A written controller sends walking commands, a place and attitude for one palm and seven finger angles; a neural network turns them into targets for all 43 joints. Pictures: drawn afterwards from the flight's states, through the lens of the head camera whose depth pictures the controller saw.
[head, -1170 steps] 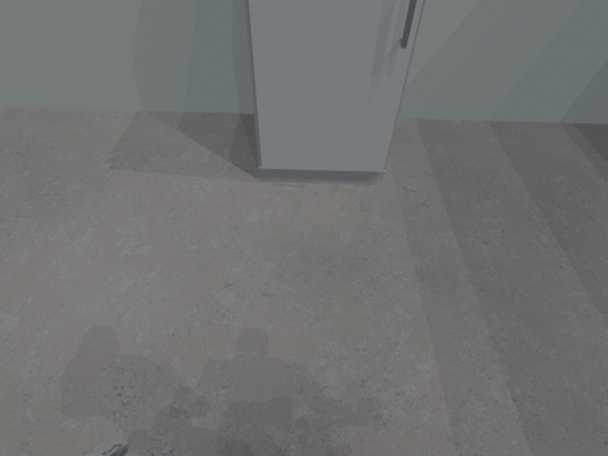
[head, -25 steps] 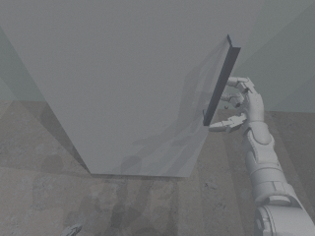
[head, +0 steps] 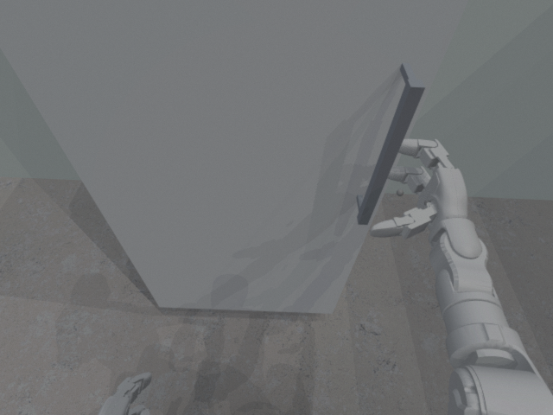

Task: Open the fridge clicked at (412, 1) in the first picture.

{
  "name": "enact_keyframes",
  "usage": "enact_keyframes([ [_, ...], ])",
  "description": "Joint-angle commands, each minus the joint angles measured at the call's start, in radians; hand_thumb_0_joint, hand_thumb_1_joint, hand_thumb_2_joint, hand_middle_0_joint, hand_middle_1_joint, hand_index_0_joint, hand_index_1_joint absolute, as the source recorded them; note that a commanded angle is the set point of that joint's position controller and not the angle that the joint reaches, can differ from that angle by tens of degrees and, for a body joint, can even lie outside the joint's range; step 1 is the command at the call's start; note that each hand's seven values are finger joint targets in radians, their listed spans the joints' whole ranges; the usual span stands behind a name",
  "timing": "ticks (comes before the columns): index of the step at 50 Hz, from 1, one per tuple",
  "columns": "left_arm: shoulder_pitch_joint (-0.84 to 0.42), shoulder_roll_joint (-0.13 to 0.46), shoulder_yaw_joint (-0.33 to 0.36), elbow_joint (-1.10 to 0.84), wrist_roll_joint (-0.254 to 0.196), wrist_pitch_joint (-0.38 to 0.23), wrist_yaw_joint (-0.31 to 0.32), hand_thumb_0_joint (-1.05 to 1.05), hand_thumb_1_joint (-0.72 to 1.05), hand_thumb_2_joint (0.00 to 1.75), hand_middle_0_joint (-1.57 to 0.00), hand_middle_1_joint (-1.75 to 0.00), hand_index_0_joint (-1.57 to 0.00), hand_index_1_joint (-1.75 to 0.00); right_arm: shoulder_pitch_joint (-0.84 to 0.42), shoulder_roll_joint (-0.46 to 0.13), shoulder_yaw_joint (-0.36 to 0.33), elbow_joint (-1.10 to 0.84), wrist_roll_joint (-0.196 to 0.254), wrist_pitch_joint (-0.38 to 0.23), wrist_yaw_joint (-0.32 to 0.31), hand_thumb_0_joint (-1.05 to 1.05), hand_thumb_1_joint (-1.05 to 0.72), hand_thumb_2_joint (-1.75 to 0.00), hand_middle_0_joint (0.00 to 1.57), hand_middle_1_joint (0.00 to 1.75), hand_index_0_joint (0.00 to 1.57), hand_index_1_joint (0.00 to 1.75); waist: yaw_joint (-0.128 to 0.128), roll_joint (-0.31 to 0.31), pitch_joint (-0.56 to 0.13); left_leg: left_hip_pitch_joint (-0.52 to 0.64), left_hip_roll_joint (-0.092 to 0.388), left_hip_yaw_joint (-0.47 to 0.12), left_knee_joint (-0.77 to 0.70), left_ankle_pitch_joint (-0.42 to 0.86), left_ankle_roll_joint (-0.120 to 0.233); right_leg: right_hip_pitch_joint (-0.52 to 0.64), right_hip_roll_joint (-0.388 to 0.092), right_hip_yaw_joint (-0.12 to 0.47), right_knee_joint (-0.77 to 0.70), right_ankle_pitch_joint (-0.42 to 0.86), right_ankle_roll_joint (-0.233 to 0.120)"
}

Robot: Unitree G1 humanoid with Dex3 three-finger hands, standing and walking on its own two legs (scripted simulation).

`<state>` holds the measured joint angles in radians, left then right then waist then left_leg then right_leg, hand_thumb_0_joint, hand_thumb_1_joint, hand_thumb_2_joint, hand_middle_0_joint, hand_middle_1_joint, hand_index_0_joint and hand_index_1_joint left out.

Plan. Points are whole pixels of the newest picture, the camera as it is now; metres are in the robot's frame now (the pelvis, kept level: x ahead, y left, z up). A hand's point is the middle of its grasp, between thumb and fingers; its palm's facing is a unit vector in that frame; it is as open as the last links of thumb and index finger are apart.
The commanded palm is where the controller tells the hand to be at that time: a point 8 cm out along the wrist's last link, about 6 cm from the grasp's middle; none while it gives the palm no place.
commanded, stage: move the hooked fingers beside the handle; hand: right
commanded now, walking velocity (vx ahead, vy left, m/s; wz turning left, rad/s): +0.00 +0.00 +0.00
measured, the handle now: (381, 157) +0.50 -0.12 +0.10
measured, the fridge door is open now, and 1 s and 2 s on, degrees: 0 0 0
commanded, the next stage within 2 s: feel for the door with the fingertips in 1.98 s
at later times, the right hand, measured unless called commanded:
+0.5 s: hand (413, 192) +0.42 -0.16 +0.11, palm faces -0.06 +1.00 -0.01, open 14.0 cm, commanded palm +0.40 -0.21 +0.11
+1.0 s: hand (430, 195) +0.42 -0.18 +0.11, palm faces -0.04 +1.00 +0.00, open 14.0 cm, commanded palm +0.39 -0.24 +0.11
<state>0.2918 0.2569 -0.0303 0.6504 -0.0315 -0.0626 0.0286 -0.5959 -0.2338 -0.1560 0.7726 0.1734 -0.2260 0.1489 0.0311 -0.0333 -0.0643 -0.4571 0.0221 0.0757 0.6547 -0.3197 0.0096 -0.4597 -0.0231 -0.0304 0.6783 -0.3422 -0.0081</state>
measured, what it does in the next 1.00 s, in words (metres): stands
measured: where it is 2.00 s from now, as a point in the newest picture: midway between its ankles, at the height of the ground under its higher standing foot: outside the picture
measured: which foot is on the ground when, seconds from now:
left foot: down 0.00-1.00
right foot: down 0.00-1.00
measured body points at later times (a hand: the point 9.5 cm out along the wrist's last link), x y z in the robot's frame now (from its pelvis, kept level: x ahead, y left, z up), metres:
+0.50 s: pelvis +0.00 +0.00 +0.00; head +0.04 +0.00 +0.45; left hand +0.09 +0.25 -0.11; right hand +0.42 -0.21 +0.11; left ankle +0.00 +0.11 -0.72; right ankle +0.00 -0.11 -0.72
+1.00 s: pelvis +0.00 -0.01 +0.00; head +0.04 +0.00 +0.45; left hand +0.09 +0.25 -0.11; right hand +0.42 -0.24 +0.11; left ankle +0.00 +0.11 -0.72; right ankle +0.00 -0.11 -0.72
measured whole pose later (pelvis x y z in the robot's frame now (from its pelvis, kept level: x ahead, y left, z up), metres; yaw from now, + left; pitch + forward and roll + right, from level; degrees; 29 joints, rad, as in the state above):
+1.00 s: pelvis +0.00 -0.01 +0.00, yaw +1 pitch +8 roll +1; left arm 0.32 0.27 -0.04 0.63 -0.04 -0.02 0.05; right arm -0.57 -0.33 -0.27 0.79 0.19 -0.21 0.26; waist 0.05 -0.03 -0.06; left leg -0.46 0.02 0.06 0.64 -0.31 0.00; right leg -0.46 -0.03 -0.04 0.68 -0.35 -0.02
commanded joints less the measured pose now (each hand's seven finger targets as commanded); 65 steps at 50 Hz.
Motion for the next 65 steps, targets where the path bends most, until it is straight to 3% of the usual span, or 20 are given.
enact_keyframes([
  [1, 0.007, 0.132, 0.051, -0.118, -0.006, -0.031, 0.016, 0.00, 0.90, 0.90, -0.20, -0.30, -0.20, -0.30, -0.421, -0.171, -0.045, -0.230, 0.012, -0.063, 0.025, 0.00, 0.50, -0.30, 0.30, 1.20, 0.30, 1.20, 0.023, 0.052, -0.300, 0.154, -0.038, -0.040, -0.064, 0.343, 0.013, 0.125, 0.029, 0.026, -0.076, 0.253, -0.022],
  [5, 0.015, 0.138, 0.054, -0.122, -0.003, -0.021, 0.022, 0.00, 0.90, 0.90, -0.20, -0.30, -0.20, -0.30, -0.415, -0.236, -0.098, -0.239, 0.011, -0.066, 0.031, 0.00, 0.50, -0.30, 0.30, 1.20, 0.30, 1.20, 0.011, 0.059, -0.324, 0.182, -0.038, -0.044, -0.064, 0.346, 0.015, 0.126, 0.029, 0.025, -0.077, 0.261, -0.022],
  [8, 0.013, 0.130, 0.052, -0.125, -0.006, -0.023, 0.021, 0.00, 0.90, 0.90, -0.20, -0.30, -0.20, -0.30, -0.425, -0.202, -0.071, -0.274, 0.013, -0.074, 0.038, 0.00, 0.50, -0.30, 0.30, 1.20, 0.30, 1.20, 0.012, -0.011, -0.334, 0.164, -0.040, -0.040, -0.059, 0.354, 0.019, 0.156, 0.028, 0.026, -0.078, 0.284, -0.017],
  [10, 0.026, 0.136, 0.056, -0.121, -0.005, -0.021, 0.021, 0.00, 0.90, 0.90, -0.20, -0.30, -0.20, -0.30, -0.382, -0.211, -0.086, -0.235, 0.019, -0.066, 0.038, 0.00, 0.50, -0.30, 0.30, 1.20, 0.30, 1.20, 0.015, 0.067, -0.318, 0.171, -0.044, -0.037, -0.067, 0.353, 0.016, 0.141, 0.024, 0.027, -0.077, 0.281, -0.021],
  [19, 0.026, 0.139, 0.056, -0.125, -0.007, -0.014, 0.026, 0.00, 0.90, 0.90, -0.20, -0.30, -0.20, -0.30, -0.400, -0.235, -0.097, -0.258, 0.021, -0.064, 0.059, 0.00, 0.50, -0.30, 0.30, 1.20, 0.30, 1.20, 0.014, 0.010, -0.321, 0.162, -0.043, -0.039, -0.066, 0.337, 0.019, 0.147, 0.026, 0.028, -0.085, 0.272, -0.018],
  [24, 0.029, 0.142, 0.056, -0.117, -0.009, -0.012, 0.027, 0.00, 0.90, 0.90, -0.20, -0.30, -0.20, -0.30, -0.420, -0.227, -0.083, -0.232, 0.022, -0.057, 0.064, 0.00, 0.50, -0.30, 0.30, 1.20, 0.30, 1.20, 0.031, 0.014, -0.292, 0.130, -0.043, -0.036, -0.071, 0.319, 0.016, 0.142, 0.024, 0.031, -0.082, 0.257, -0.018],
  [26, 0.034, 0.146, 0.056, -0.113, -0.008, -0.008, 0.030, 0.00, 0.90, 0.90, -0.20, -0.30, -0.20, -0.30, -0.420, -0.264, -0.114, -0.198, 0.021, -0.053, 0.064, 0.00, 0.50, -0.30, 0.30, 1.20, 0.30, 1.20, 0.029, 0.032, -0.284, 0.133, -0.042, -0.039, -0.073, 0.310, 0.016, 0.126, 0.023, 0.031, -0.082, 0.246, -0.020],
  [31, 0.039, 0.146, 0.056, -0.119, -0.006, -0.010, 0.029, 0.00, 0.90, 0.90, -0.20, -0.30, -0.20, -0.30, -0.458, -0.273, -0.115, -0.221, 0.019, -0.072, 0.071, 0.00, 0.50, -0.30, 0.30, 1.20, 0.30, 1.20, 0.025, -0.006, -0.333, 0.130, -0.043, -0.039, -0.062, 0.311, 0.019, 0.156, 0.022, 0.037, -0.076, 0.268, -0.017],
  [34, 0.037, 0.148, 0.051, -0.122, -0.007, -0.007, 0.030, 0.00, 0.90, 0.90, -0.20, -0.30, -0.20, -0.30, -0.422, -0.287, -0.129, -0.182, 0.024, -0.067, 0.081, 0.00, 0.50, -0.30, 0.30, 1.20, 0.30, 1.20, 0.023, 0.016, -0.303, 0.133, -0.044, -0.039, -0.063, 0.316, 0.019, 0.128, 0.022, 0.035, -0.078, 0.261, -0.016],
  [35, 0.046, 0.152, 0.053, -0.119, -0.006, -0.005, 0.030, 0.00, 0.90, 0.90, -0.20, -0.30, -0.20, -0.30, -0.424, -0.294, -0.133, -0.166, 0.025, -0.066, 0.084, 0.00, 0.50, -0.30, 0.30, 1.20, 0.30, 1.20, 0.026, 0.060, -0.299, 0.146, -0.043, -0.039, -0.065, 0.316, 0.017, 0.114, 0.021, 0.035, -0.077, 0.257, -0.020],
  [38, 0.039, 0.148, 0.055, -0.132, -0.006, -0.008, 0.027, 0.00, 0.90, 0.90, -0.20, -0.30, -0.20, -0.30, -0.419, -0.290, -0.129, -0.231, 0.024, -0.072, 0.094, 0.00, 0.50, -0.30, 0.30, 1.20, 0.30, 1.20, 0.012, -0.036, -0.357, 0.142, -0.043, -0.039, -0.054, 0.335, 0.022, 0.166, 0.023, 0.036, -0.075, 0.298, -0.014],
  [42, 0.045, 0.154, 0.057, -0.130, -0.010, -0.004, 0.025, 0.00, 0.90, 0.90, -0.20, -0.30, -0.20, -0.30, -0.374, -0.278, -0.126, -0.206, 0.039, -0.056, 0.105, 0.00, 0.50, -0.30, 0.30, 1.20, 0.30, 1.20, 0.021, 0.040, -0.302, 0.138, -0.047, -0.032, -0.061, 0.336, 0.017, 0.132, 0.017, 0.038, -0.079, 0.290, -0.016],
  [47, 0.039, 0.157, 0.055, -0.131, -0.008, 0.001, 0.034, 0.00, 0.90, 0.90, -0.20, -0.30, -0.20, -0.30, -0.408, -0.350, -0.176, -0.223, 0.034, -0.054, 0.109, 0.00, 0.50, -0.30, 0.30, 1.20, 0.30, 1.20, 0.016, 0.014, -0.312, 0.150, -0.041, -0.045, -0.067, 0.310, 0.018, 0.122, 0.024, 0.035, -0.079, 0.249, -0.021],
  [52, 0.035, 0.154, 0.052, -0.131, -0.011, -0.003, 0.038, 0.00, 0.90, 0.90, -0.20, -0.30, -0.20, -0.30, -0.409, -0.321, -0.143, -0.228, 0.046, -0.064, 0.138, 0.00, 0.50, -0.30, 0.30, 1.20, 0.30, 1.20, 0.027, -0.012, -0.310, 0.135, -0.043, -0.043, -0.068, 0.324, 0.018, 0.144, 0.022, 0.035, -0.074, 0.268, -0.020],
  [55, 0.046, 0.165, 0.054, -0.129, -0.010, 0.001, 0.042, 0.00, 0.90, 0.90, -0.20, -0.30, -0.20, -0.30, -0.373, -0.372, -0.186, -0.179, 0.052, -0.054, 0.152, 0.00, 0.50, -0.30, 0.30, 1.20, 0.30, 1.20, 0.022, 0.040, -0.308, 0.152, -0.041, -0.044, -0.069, 0.321, 0.016, 0.119, 0.020, 0.034, -0.074, 0.259, -0.024],
  [58, 0.038, 0.165, 0.047, -0.129, -0.013, 0.003, 0.045, 0.00, 0.90, 0.90, -0.20, -0.30, -0.20, -0.30, -0.406, -0.384, -0.187, -0.156, 0.054, -0.047, 0.172, 0.00, 0.50, -0.30, 0.30, 1.20, 0.30, 1.20, 0.029, 0.003, -0.273, 0.126, -0.038, -0.044, -0.069, 0.297, 0.017, 0.097, 0.023, 0.035, -0.075, 0.229, -0.021],
  [59, 0.036, 0.163, 0.047, -0.133, -0.013, 0.002, 0.045, 0.00, 0.90, 0.90, -0.20, -0.30, -0.20, -0.30, -0.423, -0.364, -0.166, -0.171, 0.055, -0.051, 0.179, 0.00, 0.50, -0.30, 0.30, 1.20, 0.30, 1.20, 0.030, -0.023, -0.279, 0.117, -0.039, -0.043, -0.068, 0.292, 0.019, 0.112, 0.024, 0.037, -0.075, 0.235, -0.020],
  [60, 0.043, 0.164, 0.051, -0.137, -0.010, 0.000, 0.044, 0.00, 0.90, 0.90, -0.20, -0.30, -0.20, -0.30, -0.429, -0.354, -0.158, -0.192, 0.059, -0.058, 0.181, 0.00, 0.50, -0.30, 0.30, 1.20, 0.30, 1.20, 0.034, 0.010, -0.307, 0.125, -0.041, -0.042, -0.063, 0.305, 0.018, 0.125, 0.022, 0.040, -0.066, 0.256, -0.024],
  [62, 0.045, 0.166, 0.053, -0.137, -0.011, -0.003, 0.044, 0.00, 0.90, 0.90, -0.20, -0.30, -0.20, -0.30, -0.411, -0.376, -0.182, -0.195, 0.065, -0.061, 0.186, 0.00, 0.50, -0.30, 0.30, 1.20, 0.30, 1.20, 0.024, -0.012, -0.340, 0.131, -0.041, -0.042, -0.058, 0.315, 0.019, 0.139, 0.021, 0.042, -0.062, 0.267, -0.019],
  [65, 0.048, 0.165, 0.053, -0.138, -0.010, -0.003, 0.041, 0.00, 0.90, 0.90, -0.20, -0.30, -0.20, -0.30, -0.381, -0.356, -0.165, -0.202, 0.070, -0.058, 0.190, 0.00, 0.50, -0.30, 0.30, 1.20, 0.30, 1.20, 0.022, -0.003, -0.337, 0.133, -0.043, -0.038, -0.055, 0.328, 0.020, 0.143, 0.019, 0.043, -0.059, 0.292, -0.019],
])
